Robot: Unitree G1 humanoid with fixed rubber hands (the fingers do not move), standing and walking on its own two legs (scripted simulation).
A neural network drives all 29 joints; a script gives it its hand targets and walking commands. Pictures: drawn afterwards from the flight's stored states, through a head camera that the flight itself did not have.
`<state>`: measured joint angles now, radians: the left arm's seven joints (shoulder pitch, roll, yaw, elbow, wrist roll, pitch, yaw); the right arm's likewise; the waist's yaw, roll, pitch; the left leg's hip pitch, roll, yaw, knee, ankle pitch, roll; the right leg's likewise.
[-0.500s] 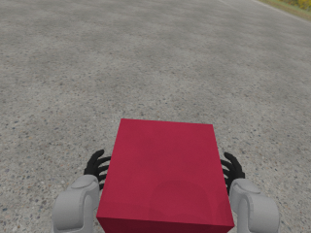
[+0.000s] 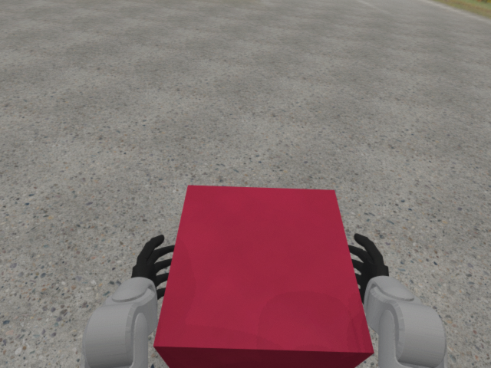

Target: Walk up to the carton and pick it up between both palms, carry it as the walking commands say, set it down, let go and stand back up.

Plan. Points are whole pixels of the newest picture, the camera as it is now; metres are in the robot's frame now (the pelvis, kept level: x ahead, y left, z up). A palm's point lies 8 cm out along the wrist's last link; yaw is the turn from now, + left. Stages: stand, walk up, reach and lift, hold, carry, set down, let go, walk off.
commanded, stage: carry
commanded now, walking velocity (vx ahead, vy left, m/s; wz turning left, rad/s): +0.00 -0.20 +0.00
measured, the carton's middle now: (257, 291) +0.28 +0.00 +0.02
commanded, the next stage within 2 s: none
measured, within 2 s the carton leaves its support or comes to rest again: neither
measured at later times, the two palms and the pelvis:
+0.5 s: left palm (262, 302) +0.23 +0.00 +0.08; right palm out of the picture +0.22 -0.33 +0.08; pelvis -0.02 -0.15 +0.01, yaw -1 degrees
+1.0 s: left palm (362, 319) +0.21 -0.14 +0.08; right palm out of the picture +0.20 -0.47 +0.09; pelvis -0.05 -0.29 +0.00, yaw +0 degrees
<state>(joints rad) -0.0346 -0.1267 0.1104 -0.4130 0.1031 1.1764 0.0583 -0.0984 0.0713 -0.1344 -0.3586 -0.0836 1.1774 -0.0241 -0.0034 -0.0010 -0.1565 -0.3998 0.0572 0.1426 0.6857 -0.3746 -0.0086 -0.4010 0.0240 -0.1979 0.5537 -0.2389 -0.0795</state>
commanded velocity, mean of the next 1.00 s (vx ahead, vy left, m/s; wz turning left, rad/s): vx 0.00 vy -0.20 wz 0.00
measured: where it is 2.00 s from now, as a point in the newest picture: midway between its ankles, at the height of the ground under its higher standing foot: outside the picture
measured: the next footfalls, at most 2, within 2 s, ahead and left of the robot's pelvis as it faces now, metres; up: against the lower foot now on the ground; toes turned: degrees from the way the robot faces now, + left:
right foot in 0.36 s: +0.04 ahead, -0.27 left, +0.00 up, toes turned -7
left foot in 0.64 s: +0.01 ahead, -0.09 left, +0.00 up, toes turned +9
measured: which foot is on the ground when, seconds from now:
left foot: down 0.00-0.38, up 0.40-0.62, down 0.64-0.98, up 1.00-1.00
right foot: down 0.00-0.02, up 0.04-0.34, down 0.36-0.64, up 0.66-0.94, down 0.96-1.00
